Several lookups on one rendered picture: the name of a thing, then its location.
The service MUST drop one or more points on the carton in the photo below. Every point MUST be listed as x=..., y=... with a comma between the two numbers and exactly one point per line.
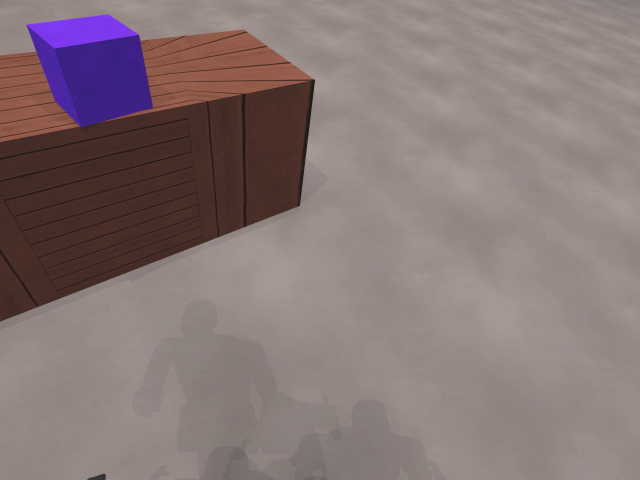
x=94, y=67

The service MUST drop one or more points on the pedestal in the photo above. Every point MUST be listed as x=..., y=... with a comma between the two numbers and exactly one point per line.
x=223, y=147

